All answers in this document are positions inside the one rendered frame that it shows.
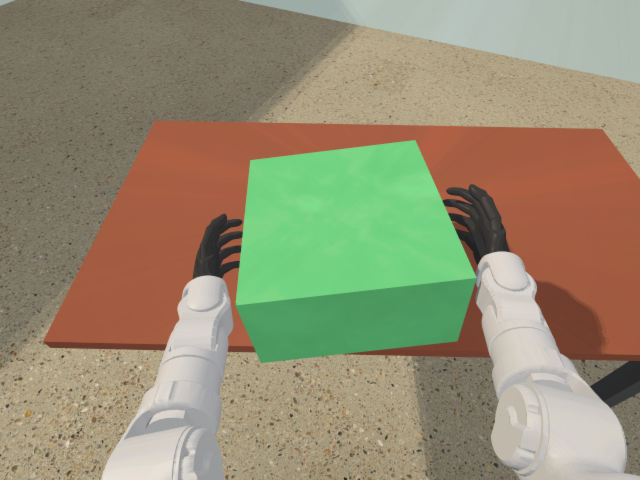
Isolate left robot forearm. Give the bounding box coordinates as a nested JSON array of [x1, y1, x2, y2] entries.
[[101, 276, 233, 480]]

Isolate right robot upper arm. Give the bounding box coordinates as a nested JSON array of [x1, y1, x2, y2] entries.
[[491, 382, 640, 480]]

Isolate left robot upper arm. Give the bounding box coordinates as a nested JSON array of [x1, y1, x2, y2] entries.
[[103, 425, 224, 480]]

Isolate robot right hand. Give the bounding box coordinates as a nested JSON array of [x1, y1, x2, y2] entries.
[[443, 184, 510, 265]]

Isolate carton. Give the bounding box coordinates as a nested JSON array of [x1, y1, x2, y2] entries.
[[235, 140, 477, 363]]

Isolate robot left hand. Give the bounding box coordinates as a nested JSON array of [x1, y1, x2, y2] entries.
[[192, 214, 243, 280]]

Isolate right robot forearm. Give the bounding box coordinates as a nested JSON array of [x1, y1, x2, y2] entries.
[[475, 251, 627, 473]]

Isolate table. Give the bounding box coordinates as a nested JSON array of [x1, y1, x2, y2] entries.
[[43, 120, 640, 408]]

